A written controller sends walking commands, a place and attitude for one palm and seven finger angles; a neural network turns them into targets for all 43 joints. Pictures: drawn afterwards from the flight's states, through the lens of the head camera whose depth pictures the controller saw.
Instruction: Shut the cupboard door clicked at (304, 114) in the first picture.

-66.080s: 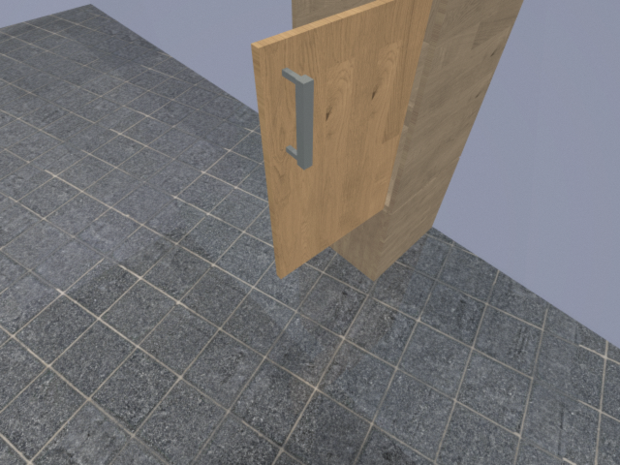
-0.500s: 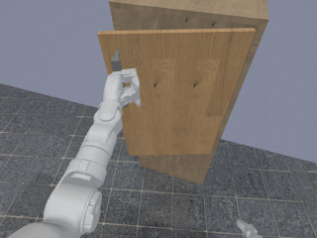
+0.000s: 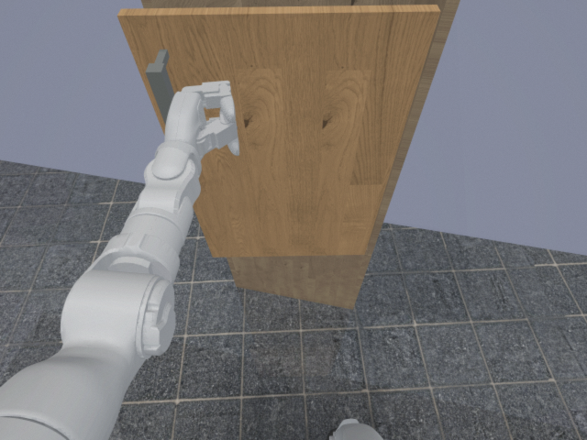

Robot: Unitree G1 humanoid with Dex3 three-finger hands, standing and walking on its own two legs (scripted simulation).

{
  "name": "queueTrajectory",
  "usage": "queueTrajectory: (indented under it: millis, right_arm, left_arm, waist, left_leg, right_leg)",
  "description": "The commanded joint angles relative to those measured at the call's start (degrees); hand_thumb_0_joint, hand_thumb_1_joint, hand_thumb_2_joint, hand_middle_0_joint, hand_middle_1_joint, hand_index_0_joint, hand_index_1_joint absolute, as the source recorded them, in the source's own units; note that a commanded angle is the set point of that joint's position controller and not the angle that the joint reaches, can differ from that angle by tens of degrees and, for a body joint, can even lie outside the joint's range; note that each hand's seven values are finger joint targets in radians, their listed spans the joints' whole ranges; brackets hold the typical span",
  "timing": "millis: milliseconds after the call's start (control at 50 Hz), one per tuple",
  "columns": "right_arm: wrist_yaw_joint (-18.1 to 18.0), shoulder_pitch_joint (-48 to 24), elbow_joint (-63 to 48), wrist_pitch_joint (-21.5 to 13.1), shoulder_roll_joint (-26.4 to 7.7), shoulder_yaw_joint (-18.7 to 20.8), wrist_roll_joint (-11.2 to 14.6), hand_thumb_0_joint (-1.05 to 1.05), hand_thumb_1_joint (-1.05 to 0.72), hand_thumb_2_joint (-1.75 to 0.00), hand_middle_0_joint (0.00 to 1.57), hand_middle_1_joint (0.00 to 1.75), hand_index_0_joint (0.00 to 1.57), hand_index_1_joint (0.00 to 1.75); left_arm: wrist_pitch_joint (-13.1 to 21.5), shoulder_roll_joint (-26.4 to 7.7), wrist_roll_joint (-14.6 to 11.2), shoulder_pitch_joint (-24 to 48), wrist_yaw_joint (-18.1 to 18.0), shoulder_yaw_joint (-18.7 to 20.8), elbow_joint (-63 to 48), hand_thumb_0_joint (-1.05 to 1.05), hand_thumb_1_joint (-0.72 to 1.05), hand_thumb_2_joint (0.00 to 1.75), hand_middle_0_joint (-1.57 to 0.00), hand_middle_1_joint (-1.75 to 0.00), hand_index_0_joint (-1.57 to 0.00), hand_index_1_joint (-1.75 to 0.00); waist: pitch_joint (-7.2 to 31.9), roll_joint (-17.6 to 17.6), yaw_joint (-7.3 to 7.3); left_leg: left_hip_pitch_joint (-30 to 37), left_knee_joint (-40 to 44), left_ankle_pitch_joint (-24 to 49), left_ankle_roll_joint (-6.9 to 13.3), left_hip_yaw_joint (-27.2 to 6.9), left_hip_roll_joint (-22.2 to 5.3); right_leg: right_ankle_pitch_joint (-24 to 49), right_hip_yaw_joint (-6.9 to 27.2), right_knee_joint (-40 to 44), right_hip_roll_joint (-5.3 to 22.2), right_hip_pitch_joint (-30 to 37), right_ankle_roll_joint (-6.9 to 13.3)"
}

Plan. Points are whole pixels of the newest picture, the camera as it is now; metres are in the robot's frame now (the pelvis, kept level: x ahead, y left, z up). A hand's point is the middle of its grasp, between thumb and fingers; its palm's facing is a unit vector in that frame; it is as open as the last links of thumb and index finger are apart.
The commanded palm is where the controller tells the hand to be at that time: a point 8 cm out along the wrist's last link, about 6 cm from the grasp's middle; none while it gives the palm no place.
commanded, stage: push the door shut along its arc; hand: left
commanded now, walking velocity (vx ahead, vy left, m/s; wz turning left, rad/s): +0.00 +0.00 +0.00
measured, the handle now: (176, 112) +0.55 +0.12 +0.14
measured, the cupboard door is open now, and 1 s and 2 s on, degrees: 13 0 0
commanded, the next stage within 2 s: pull the fist back off the door in 0.96 s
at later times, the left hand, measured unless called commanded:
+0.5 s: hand (244, 105) +0.54 +0.02 +0.15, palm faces -0.28 -0.96 -0.05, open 3.1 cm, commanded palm +0.55 +0.08 +0.15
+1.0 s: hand (251, 90) +0.57 +0.01 +0.15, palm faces -0.37 -0.93 -0.03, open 3.3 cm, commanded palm +0.60 +0.04 +0.15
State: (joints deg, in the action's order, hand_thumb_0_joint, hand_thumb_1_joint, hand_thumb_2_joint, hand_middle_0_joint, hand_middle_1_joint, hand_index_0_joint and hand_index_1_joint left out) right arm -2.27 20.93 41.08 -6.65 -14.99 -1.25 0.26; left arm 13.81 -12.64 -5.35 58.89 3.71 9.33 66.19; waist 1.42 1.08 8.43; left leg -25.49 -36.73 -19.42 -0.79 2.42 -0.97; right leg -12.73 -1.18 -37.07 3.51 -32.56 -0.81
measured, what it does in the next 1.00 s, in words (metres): stands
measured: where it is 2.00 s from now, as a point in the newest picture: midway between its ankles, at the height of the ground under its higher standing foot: outside the picture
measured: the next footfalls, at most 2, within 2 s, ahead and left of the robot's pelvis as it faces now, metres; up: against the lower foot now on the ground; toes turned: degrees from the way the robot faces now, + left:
none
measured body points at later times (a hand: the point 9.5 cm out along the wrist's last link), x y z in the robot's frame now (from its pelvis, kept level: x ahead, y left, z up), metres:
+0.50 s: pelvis +0.00 +0.00 -0.01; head +0.11 -0.01 +0.43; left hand +0.55 +0.08 +0.16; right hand -0.04 -0.27 -0.13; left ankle -0.01 +0.13 -0.72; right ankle +0.06 -0.13 -0.72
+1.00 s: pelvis +0.00 +0.00 -0.02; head +0.15 +0.00 +0.41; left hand +0.59 +0.07 +0.16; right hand -0.07 -0.25 -0.13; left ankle -0.01 +0.13 -0.72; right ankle +0.06 -0.13 -0.72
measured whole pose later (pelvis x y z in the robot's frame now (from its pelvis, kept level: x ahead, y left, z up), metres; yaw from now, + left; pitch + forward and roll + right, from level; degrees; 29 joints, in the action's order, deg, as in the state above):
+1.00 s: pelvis +0.00 +0.00 -0.02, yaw +2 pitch +20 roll +0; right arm -1.0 26.3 43.3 -6.6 -15.9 -1.2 -3.0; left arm 10.0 -24.2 -3.1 84.4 14.2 9.1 83.3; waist 1.8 2.0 16.6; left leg -43.0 -45.8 -22.4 -0.6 -0.2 -1.1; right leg -14.6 -3.3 -42.7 3.8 -47.5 -0.9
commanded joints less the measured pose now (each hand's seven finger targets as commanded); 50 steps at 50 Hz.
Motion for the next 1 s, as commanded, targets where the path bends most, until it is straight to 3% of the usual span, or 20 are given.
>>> queueTrajectory:
  millis: [0,80,140,160,220,240,280,300,340,380,440,480,620,700,740,800,820,880,960,980]
  right_arm:
    - [-0.20,5.76,-4.48,-1.93,-8.37,3.36,-0.18,0.00,-0.90,-0.90,0.20,0.30,0.20,0.30]
    - [0.07,6.89,-4.30,-1.77,-8.94,3.45,-0.23,0.00,-0.90,-0.90,0.20,0.30,0.20,0.30]
    - [-0.04,8.15,-4.17,-1.70,-9.46,3.56,-0.44,0.00,-0.90,-0.90,0.20,0.30,0.20,0.30]
    - [0.02,8.60,-4.11,-1.73,-9.44,3.54,-0.59,0.00,-0.90,-0.90,0.20,0.30,0.20,0.30]
    - [0.09,9.77,-3.74,-1.78,-9.75,3.72,-0.88,0.00,-0.90,-0.90,0.20,0.30,0.20,0.30]
    - [0.02,10.20,-3.64,-1.67,-10.05,3.82,-0.93,0.00,-0.90,-0.90,0.20,0.30,0.20,0.30]
    - [0.09,10.61,-3.63,-1.44,-9.89,3.75,-0.90,0.00,-0.90,-0.90,0.20,0.30,0.20,0.30]
    - [0.00,11.27,-3.45,-1.63,-9.76,3.80,-0.84,0.00,-0.90,-0.90,0.20,0.30,0.20,0.30]
    - [0.22,11.75,-2.73,-1.67,-10.30,3.89,-1.14,0.00,-0.90,-0.90,0.20,0.30,0.20,0.30]
    - [0.23,12.43,-2.66,-1.50,-10.54,3.94,-1.25,0.00,-0.90,-0.90,0.20,0.30,0.20,0.30]
    - [0.22,13.33,-1.92,-1.56,-10.65,4.00,-1.35,0.00,-0.90,-0.90,0.20,0.30,0.20,0.30]
    - [0.19,13.97,-1.66,-1.52,-10.95,3.86,-1.52,0.00,-0.90,-0.90,0.20,0.30,0.20,0.30]
    - [0.10,15.84,-0.71,-1.68,-11.45,3.80,-2.22,0.00,-0.90,-0.90,0.20,0.30,0.20,0.30]
    - [0.04,16.81,-0.65,-1.48,-11.72,3.60,-2.33,0.00,-0.90,-0.90,0.20,0.30,0.20,0.30]
    - [0.10,17.32,-0.37,-1.35,-11.88,3.79,-2.54,0.00,-0.90,-0.90,0.20,0.30,0.20,0.30]
    - [0.35,17.45,-0.52,-1.46,-11.33,3.88,-2.84,0.00,-0.90,-0.90,0.20,0.30,0.20,0.30]
    - [0.47,17.64,0.14,-1.27,-11.61,4.06,-3.12,0.00,-0.90,-0.90,0.20,0.30,0.20,0.30]
    - [0.60,17.84,0.75,-0.92,-11.31,4.15,-3.06,0.00,-0.90,-0.90,0.20,0.30,0.20,0.30]
    - [0.38,17.65,1.48,-0.91,-11.17,4.02,-2.99,0.00,-0.90,-0.90,0.20,0.30,0.20,0.30]
    - [0.46,16.81,1.52,-1.13,-10.63,3.97,-2.91,0.00,-0.90,-0.90,0.20,0.30,0.20,0.30]
  left_arm:
    - [4.82,-11.31,0.48,32.69,0.70,2.10,-9.58,0.00,0.90,0.90,-1.30,-1.50,-1.30,-1.50]
    - [4.01,-12.31,0.25,35.13,1.99,2.68,-6.29,0.00,0.90,0.90,-1.30,-1.50,-1.30,-1.50]
    - [4.07,-15.39,0.30,38.11,2.84,4.56,-5.67,0.00,0.90,0.90,-1.30,-1.50,-1.30,-1.50]
    - [4.11,-14.51,0.32,40.04,3.17,3.68,-6.09,0.00,0.90,0.90,-1.30,-1.50,-1.30,-1.50]
    - [4.68,-16.69,0.56,41.99,3.85,4.87,-6.27,0.00,0.90,0.90,-1.30,-1.50,-1.30,-1.50]
    - [4.69,-18.79,0.70,41.96,4.08,6.41,-5.79,0.00,0.90,0.90,-1.30,-1.50,-1.30,-1.50]
    - [4.36,-16.90,0.95,43.10,4.89,4.47,-4.16,0.00,0.90,0.90,-1.30,-1.50,-1.30,-1.50]
    - [4.53,-14.98,0.91,44.88,5.14,2.98,-4.49,0.00,0.90,0.90,-1.30,-1.50,-1.30,-1.50]
    - [4.14,-15.79,1.14,46.27,5.65,3.05,-3.83,0.00,0.90,0.90,-1.30,-1.50,-1.30,-1.50]
    - [3.86,-17.01,1.13,47.39,6.20,3.51,-3.30,0.00,0.90,0.90,-1.30,-1.50,-1.30,-1.50]
    - [3.33,-14.89,1.02,49.54,7.04,2.01,-1.69,0.00,0.90,0.90,-1.30,-1.50,-1.30,-1.50]
    - [2.71,-15.92,0.98,51.05,7.25,2.64,-0.47,0.00,0.90,0.90,-1.30,-1.50,-1.30,-1.50]
    - [2.26,-17.06,1.10,56.96,8.67,2.78,0.03,0.00,0.90,0.90,-1.30,-1.50,-1.30,-1.50]
    - [1.39,-16.85,1.16,57.42,9.41,2.99,2.63,0.00,0.90,0.90,-1.30,-1.50,-1.30,-1.50]
    - [1.27,-19.03,1.78,59.52,9.81,3.61,2.05,0.00,0.90,0.90,-1.30,-1.50,-1.30,-1.50]
    - [1.29,-14.86,1.75,61.24,10.21,1.11,0.63,0.00,0.90,0.90,-1.30,-1.50,-1.30,-1.50]
    - [1.04,-15.75,1.96,61.53,10.30,1.29,1.08,0.00,0.90,0.90,-1.30,-1.50,-1.30,-1.50]
    - [0.29,-13.96,1.90,63.05,10.45,0.36,2.13,0.00,0.90,0.90,-1.30,-1.50,-1.30,-1.50]
    - [-0.53,-12.94,1.51,64.53,10.53,-0.46,3.02,0.00,0.90,0.90,-1.30,-1.50,-1.30,-1.50]
    - [-0.62,-11.31,1.43,65.17,10.64,-1.59,3.20,0.00,0.90,0.90,-1.30,-1.50,-1.30,-1.50]
  waist:
    - [22.12,-4.77,1.14]
    - [21.96,-4.09,2.56]
    - [24.41,-3.90,3.17]
    - [25.04,-4.17,4.00]
    - [27.00,-1.59,4.39]
    - [27.76,-3.03,4.46]
    - [26.62,-3.29,5.57]
    - [25.77,-1.30,6.45]
    - [26.07,0.55,6.77]
    - [27.44,-0.22,7.17]
    - [26.50,0.62,8.55]
    - [25.70,-0.74,9.36]
    - [28.35,3.13,11.23]
    - [27.47,1.82,12.38]
    - [29.70,2.45,12.34]
    - [32.56,6.79,12.63]
    - [33.25,6.82,12.79]
    - [30.26,4.64,14.08]
    - [28.23,4.31,15.05]
    - [27.91,6.02,15.04]
  left_leg:
    - [0.82,4.64,8.08,1.26,-1.35,2.45]
    - [-0.75,3.92,6.47,1.18,-1.38,2.43]
    - [-1.13,3.03,7.51,1.32,-1.57,2.48]
    - [-1.39,2.83,7.44,1.37,-1.64,2.57]
    - [-0.67,1.95,9.30,1.34,-1.74,2.59]
    - [-1.33,1.45,9.62,1.48,-1.75,2.54]
    - [-2.63,1.40,8.04,1.48,-1.80,2.61]
    - [-1.15,1.39,9.04,1.48,-2.08,2.55]
    - [-0.34,0.81,8.84,1.26,-2.50,2.35]
    - [-0.70,0.40,8.82,1.38,-2.72,2.33]
    - [0.39,-0.18,9.61,1.27,-3.42,2.16]
    - [-1.58,-0.33,7.60,1.54,-3.35,2.27]
    - [0.20,-1.75,10.52,1.42,-4.37,2.14]
    - [-0.98,-2.94,11.19,1.86,-4.61,2.18]
    - [-1.40,-3.31,11.78,1.68,-4.75,2.16]
    - [3.67,-4.56,17.03,1.42,-5.69,1.94]
    - [4.47,-5.02,18.14,1.12,-6.07,1.64]
    - [2.84,-5.07,16.10,1.41,-6.02,1.66]
    - [1.36,-4.69,13.27,1.61,-6.04,1.71]
    - [1.97,-4.51,13.00,1.56,-5.94,1.87]
  right_leg:
    - [11.87,-0.35,2.69,-3.46,15.21,1.48]
    - [10.92,-0.19,2.53,-3.46,13.43,1.33]
    - [12.38,0.11,1.80,-3.53,13.77,1.27]
    - [12.63,0.15,1.67,-3.55,13.77,1.08]
    - [14.30,0.27,1.14,-3.57,13.23,1.11]
    - [14.91,0.33,0.89,-3.59,13.69,1.00]
    - [13.82,0.29,1.05,-3.65,12.93,0.92]
    - [13.87,-0.23,0.96,-3.72,11.16,1.04]
    - [12.58,-0.13,0.95,-3.81,8.60,1.06]
    - [12.40,-0.07,0.80,-3.87,8.83,1.08]
    - [11.86,-0.73,0.54,-4.02,5.67,1.13]
    - [10.34,-0.51,0.89,-4.10,5.55,0.95]
    - [10.88,-1.05,-0.24,-4.21,2.20,1.18]
    - [10.90,-1.56,-0.84,-4.44,0.71,1.25]
    - [11.79,-1.22,-1.23,-4.36,1.39,1.20]
    - [13.71,-2.01,-2.45,-4.57,-1.81,1.64]
    - [13.90,-2.02,-2.48,-4.59,-2.85,1.49]
    - [12.40,-2.38,-1.96,-4.98,-4.38,1.28]
    - [10.03,-2.64,-1.67,-5.20,-5.56,1.38]
    - [9.38,-2.70,-1.65,-5.32,-6.27,1.48]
